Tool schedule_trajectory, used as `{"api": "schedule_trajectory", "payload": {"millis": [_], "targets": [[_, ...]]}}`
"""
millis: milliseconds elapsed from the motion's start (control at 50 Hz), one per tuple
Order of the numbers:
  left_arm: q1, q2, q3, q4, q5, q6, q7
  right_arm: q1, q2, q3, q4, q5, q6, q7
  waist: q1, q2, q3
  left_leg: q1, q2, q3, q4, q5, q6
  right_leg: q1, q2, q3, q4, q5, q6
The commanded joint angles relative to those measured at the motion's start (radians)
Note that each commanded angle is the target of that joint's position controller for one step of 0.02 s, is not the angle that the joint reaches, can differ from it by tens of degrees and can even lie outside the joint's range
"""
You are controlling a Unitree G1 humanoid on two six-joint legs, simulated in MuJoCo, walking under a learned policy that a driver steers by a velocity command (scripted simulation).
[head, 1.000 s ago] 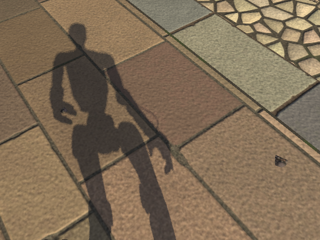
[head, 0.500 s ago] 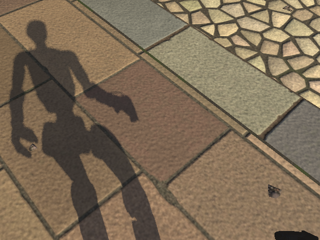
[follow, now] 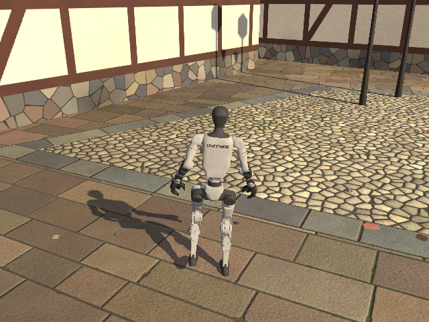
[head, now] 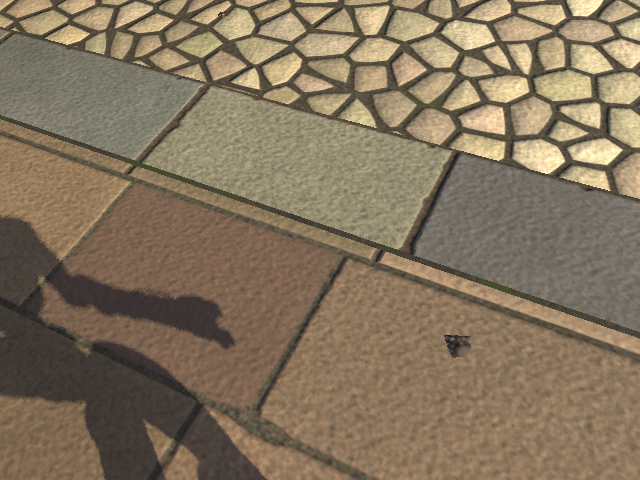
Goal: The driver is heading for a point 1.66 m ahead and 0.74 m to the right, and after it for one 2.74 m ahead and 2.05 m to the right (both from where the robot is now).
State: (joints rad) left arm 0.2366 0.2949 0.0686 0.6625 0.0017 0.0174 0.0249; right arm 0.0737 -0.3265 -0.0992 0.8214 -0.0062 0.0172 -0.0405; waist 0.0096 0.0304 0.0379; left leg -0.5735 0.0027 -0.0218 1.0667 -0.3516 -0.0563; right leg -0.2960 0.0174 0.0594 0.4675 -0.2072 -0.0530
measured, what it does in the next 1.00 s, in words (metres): steps on the spot, turning right: left foot, then right foot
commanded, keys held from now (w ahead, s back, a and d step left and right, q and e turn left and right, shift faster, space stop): e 0.76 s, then no key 0.24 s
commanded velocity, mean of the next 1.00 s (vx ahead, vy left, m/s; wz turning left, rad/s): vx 0.00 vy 0.00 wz -0.54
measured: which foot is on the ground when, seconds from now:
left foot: up 0.00-0.28, down 0.30-0.72, up 0.74-1.00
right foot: down 0.00-0.30, up 0.32-0.70, down 0.72-1.00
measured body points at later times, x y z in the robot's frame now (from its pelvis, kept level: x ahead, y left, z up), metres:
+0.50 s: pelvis +0.01 +0.03 +0.00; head +0.06 +0.04 +0.45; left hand +0.24 +0.28 -0.10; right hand +0.07 -0.28 -0.10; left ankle +0.04 +0.15 -0.74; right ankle -0.04 -0.09 -0.66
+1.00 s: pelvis -0.01 -0.03 +0.00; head +0.01 -0.07 +0.45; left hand +0.28 +0.11 -0.07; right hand -0.04 -0.35 -0.12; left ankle +0.08 +0.10 -0.69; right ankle -0.04 -0.11 -0.75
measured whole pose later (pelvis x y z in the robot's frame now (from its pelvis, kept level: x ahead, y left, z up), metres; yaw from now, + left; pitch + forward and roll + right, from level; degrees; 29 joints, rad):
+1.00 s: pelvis -0.01 -0.03 +0.00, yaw -32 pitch +1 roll +2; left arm 0.16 0.27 0.04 0.60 0.01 0.01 0.02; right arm 0.14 -0.33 -0.08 0.76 0.00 0.03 -0.02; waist -0.01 0.04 0.05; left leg -0.47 0.04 -0.02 0.93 -0.34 -0.08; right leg -0.25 0.05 0.06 0.44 -0.21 -0.06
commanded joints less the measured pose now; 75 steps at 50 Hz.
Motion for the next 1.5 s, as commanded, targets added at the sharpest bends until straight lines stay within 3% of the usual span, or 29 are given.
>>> {"api": "schedule_trajectory", "payload": {"millis": [20, 200, 280, 300, 320, 340, 360, 400, 420, 480, 540, 640, 680, 700, 720, 740, 760, 780, 800, 840, 960, 1100, 1140, 1160, 1180, 1200, 1240, 1300, 1500], "targets": [[-0.025, 0.163, 0.042, -0.080, -0.007, -0.015, 0.014, -0.034, -0.058, -0.011, -0.070, 0.007, -0.019, -0.001, -0.008, -0.156, -0.133, -0.070, 0.000, -0.048, -0.074, 0.046, -0.016, 0.208, -0.213, 0.255, -0.120, 0.321, -0.160], [-0.054, 0.196, 0.056, -0.112, -0.010, 0.010, 0.006, -0.036, -0.070, -0.004, -0.091, 0.019, -0.040, 0.030, 0.013, -0.192, -0.128, 0.130, -0.045, -0.073, -0.393, -0.018, -0.013, 0.158, -0.192, 0.424, -0.072, 0.310, -0.181], [-0.109, 0.182, 0.052, -0.131, -0.031, 0.023, 0.010, 0.062, -0.085, -0.014, -0.075, 0.016, -0.055, 0.044, -0.046, -0.171, -0.147, 0.346, -0.025, -0.056, -0.714, 0.208, 0.031, 0.109, -0.118, 0.437, 0.008, 0.284, -0.106], [-0.081, 0.143, 0.041, -0.134, -0.025, 0.024, 0.011, 0.093, -0.138, -0.027, -0.075, 0.003, -0.051, 0.040, -0.034, -0.078, -0.174, 0.483, 0.113, -0.154, -0.737, 0.297, 0.083, -0.002, -0.059, 0.374, 0.110, 0.079, -0.055], [-0.007, 0.097, 0.031, -0.138, -0.019, 0.018, 0.007, 0.052, -0.214, -0.039, -0.089, -0.011, -0.037, 0.030, 0.040, 0.195, -0.145, 0.563, 0.311, -0.370, -0.738, 0.539, 0.213, -0.213, 0.115, 0.167, 0.305, -0.329, 0.012], [-0.020, 0.185, 0.057, -0.141, -0.010, 0.008, 0.006, 0.064, -0.177, -0.032, -0.096, -0.031, -0.039, 0.032, 0.003, 0.224, -0.129, 0.495, 0.429, -0.486, -0.758, 0.592, 0.348, -0.293, 0.097, 0.110, 0.535, -0.463, 0.063], [-0.007, 0.236, 0.077, -0.122, -0.013, 0.008, 0.003, 0.018, -0.128, -0.016, -0.118, -0.023, -0.042, 0.026, 0.019, 0.138, -0.108, 0.470, 0.395, -0.402, -0.748, 0.562, 0.340, -0.296, 0.049, 0.116, 0.659, -0.394, 0.086], [0.007, 0.202, 0.077, -0.088, -0.016, 0.027, 0.005, -0.040, -0.079, -0.002, -0.133, 0.000, -0.036, 0.017, 0.027, 0.094, -0.073, 0.462, 0.272, -0.231, -0.731, 0.470, 0.257, -0.322, 0.034, 0.092, 0.741, -0.276, 0.119], [0.003, 0.174, 0.068, -0.091, -0.018, 0.033, 0.002, -0.034, -0.079, 0.002, -0.132, 0.006, -0.033, 0.012, 0.018, 0.098, -0.061, 0.464, 0.259, -0.191, -0.732, 0.497, 0.258, -0.337, 0.027, 0.079, 0.759, -0.242, 0.133], [-0.071, 0.125, 0.048, -0.133, -0.030, 0.032, -0.006, 0.028, -0.101, -0.004, -0.124, -0.004, -0.017, 0.000, -0.031, 0.126, -0.062, 0.523, 0.246, -0.112, -0.751, 0.517, 0.276, -0.355, -0.004, 0.006, 0.645, -0.192, 0.154], [-0.105, 0.106, 0.034, -0.159, -0.021, 0.031, -0.016, 0.046, -0.137, -0.016, -0.125, -0.002, -0.006, 0.002, -0.056, 0.141, -0.090, 0.557, 0.276, -0.074, -0.748, 0.526, 0.284, -0.290, -0.047, -0.029, 0.490, -0.195, 0.157], [-0.080, 0.121, 0.038, -0.169, -0.022, 0.039, -0.034, 0.035, -0.181, -0.031, -0.128, 0.022, -0.005, 0.025, -0.044, 0.159, -0.094, 0.498, 0.306, -0.014, -0.720, 0.518, 0.258, -0.109, -0.045, -0.104, 0.254, -0.159, 0.110], [-0.028, 0.121, 0.047, -0.156, -0.021, 0.044, -0.040, 0.017, -0.179, -0.031, -0.125, 0.042, -0.009, 0.029, -0.001, 0.142, -0.097, 0.469, 0.300, 0.020, -0.647, 0.473, 0.211, 0.000, -0.024, -0.133, 0.071, -0.040, 0.064], [0.014, 0.137, 0.058, -0.140, -0.019, 0.044, -0.035, 0.045, -0.149, -0.023, -0.111, 0.046, -0.013, 0.032, 0.015, 0.102, -0.110, 0.412, 0.270, 0.062, -0.562, 0.400, 0.160, 0.113, -0.002, -0.123, -0.025, 0.049, 0.030], [0.062, 0.207, 0.082, -0.135, -0.021, 0.040, -0.023, 0.097, -0.097, -0.010, -0.100, 0.021, -0.017, 0.037, 0.017, -0.077, -0.137, 0.248, 0.194, 0.150, -0.356, 0.200, 0.073, 0.292, -0.097, 0.038, -0.080, 0.322, -0.023], [0.058, 0.316, 0.094, -0.172, -0.011, 0.032, -0.009, 0.082, -0.030, 0.019, -0.153, -0.040, -0.019, 0.040, -0.017, -0.377, -0.142, -0.051, 0.052, 0.165, -0.048, -0.339, -0.019, 0.401, -0.365, 0.413, -0.046, 0.717, -0.187], [0.088, 0.275, 0.082, -0.175, 0.024, 0.004, -0.026, -0.014, -0.089, 0.001, -0.178, -0.014, -0.022, 0.028, 0.076, -0.275, -0.224, -0.087, 0.014, -0.002, 0.121, -0.360, -0.019, 0.319, -0.424, 0.483, -0.096, 0.616, -0.323], [0.047, 0.239, 0.067, -0.163, 0.024, -0.016, -0.032, -0.031, -0.119, -0.008, -0.176, 0.014, -0.018, 0.023, 0.052, -0.199, -0.167, -0.099, 0.042, -0.027, 0.168, -0.278, -0.004, 0.280, -0.367, 0.381, -0.114, 0.503, -0.281], [-0.010, 0.204, 0.058, -0.154, 0.008, -0.024, -0.027, -0.009, -0.122, -0.013, -0.160, 0.017, -0.013, 0.017, 0.021, -0.166, -0.130, -0.097, 0.061, -0.032, 0.139, -0.187, 0.007, 0.242, -0.306, 0.303, -0.115, 0.403, -0.218], [-0.082, 0.162, 0.034, -0.158, -0.007, -0.021, -0.015, 0.030, -0.124, -0.016, -0.132, 0.003, -0.003, 0.012, -0.013, -0.150, -0.114, -0.029, 0.061, -0.025, 0.109, -0.066, -0.004, 0.173, -0.246, 0.222, -0.118, 0.401, -0.168], [-0.089, 0.129, 0.014, -0.129, 0.009, -0.023, -0.002, 0.040, -0.067, 0.007, -0.126, 0.008, 0.002, 0.018, -0.005, -0.162, -0.114, 0.081, 0.054, -0.021, -0.138, 0.027, -0.029, 0.171, -0.211, 0.185, -0.137, 0.307, -0.168], [-0.111, 0.115, 0.000, -0.079, 0.008, -0.017, -0.024, 0.049, -0.058, 0.016, -0.130, 0.011, -0.010, 0.026, 0.002, -0.157, -0.067, 0.266, 0.036, 0.001, -0.464, 0.013, -0.004, 0.091, -0.201, 0.249, -0.110, 0.167, -0.173], [-0.106, 0.079, -0.015, -0.056, 0.002, -0.022, -0.026, 0.092, -0.044, 0.026, -0.118, -0.006, -0.023, 0.032, -0.036, -0.110, -0.083, 0.421, 0.045, -0.010, -0.687, 0.262, 0.021, 0.050, -0.160, 0.229, -0.083, 0.158, -0.111], [-0.073, 0.060, -0.022, -0.045, 0.018, -0.030, -0.026, 0.110, -0.084, 0.022, -0.122, -0.017, -0.028, 0.029, -0.019, -0.052, -0.117, 0.511, 0.121, -0.086, -0.682, 0.455, 0.045, 0.020, -0.115, 0.197, -0.045, 0.094, -0.058], [-0.013, 0.073, -0.015, -0.034, 0.029, -0.039, -0.032, 0.094, -0.147, 0.010, -0.125, -0.012, -0.027, 0.026, 0.041, 0.061, -0.119, 0.517, 0.169, -0.107, -0.624, 0.524, 0.091, -0.003, -0.039, 0.125, -0.020, 0.001, -0.021], [-0.031, 0.059, -0.019, -0.029, 0.030, -0.038, -0.029, 0.065, -0.105, 0.016, -0.115, -0.001, -0.028, 0.032, 0.036, 0.118, -0.124, 0.413, 0.154, -0.111, -0.639, 0.326, 0.123, 0.073, -0.013, 0.073, -0.034, -0.026, 0.013], [-0.108, 0.089, -0.009, -0.030, 0.019, -0.026, -0.022, 0.043, -0.057, 0.032, -0.125, -0.008, -0.036, 0.038, -0.004, 0.064, -0.081, 0.360, 0.104, -0.073, -0.653, 0.213, 0.088, 0.088, -0.019, 0.076, -0.007, 0.024, 0.012], [-0.096, 0.071, -0.010, -0.021, 0.016, -0.010, -0.017, 0.076, -0.056, 0.038, -0.114, -0.007, -0.054, 0.035, -0.010, 0.032, -0.073, 0.370, 0.085, -0.049, -0.631, 0.240, 0.069, 0.087, -0.030, 0.095, -0.011, 0.093, -0.004], [-0.064, 0.055, -0.005, 0.045, 0.009, -0.011, -0.006, 0.088, -0.043, 0.053, -0.101, -0.003, -0.047, 0.025, -0.015, -0.038, -0.058, 0.376, 0.066, -0.036, -0.617, 0.245, 0.075, 0.100, -0.033, 0.095, -0.010, 0.148, 0.016]]}}
Next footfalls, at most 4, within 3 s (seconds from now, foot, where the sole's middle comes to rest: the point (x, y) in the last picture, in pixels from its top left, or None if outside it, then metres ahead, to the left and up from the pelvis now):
0.30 left None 0.08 0.14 -0.78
0.72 right None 0.00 -0.13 -0.78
1.16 left None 0.11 0.07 -0.78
2.46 left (456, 477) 0.46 -0.16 -0.78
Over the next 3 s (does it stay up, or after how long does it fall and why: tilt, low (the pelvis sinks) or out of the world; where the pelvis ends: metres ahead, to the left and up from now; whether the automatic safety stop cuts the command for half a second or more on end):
stays up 0.50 -0.33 -0.02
